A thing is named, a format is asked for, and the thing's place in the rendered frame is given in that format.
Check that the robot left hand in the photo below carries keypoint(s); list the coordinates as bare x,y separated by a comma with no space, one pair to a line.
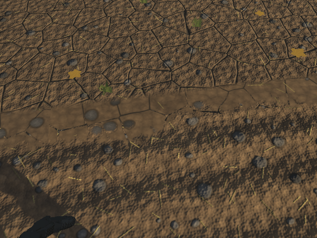
46,226

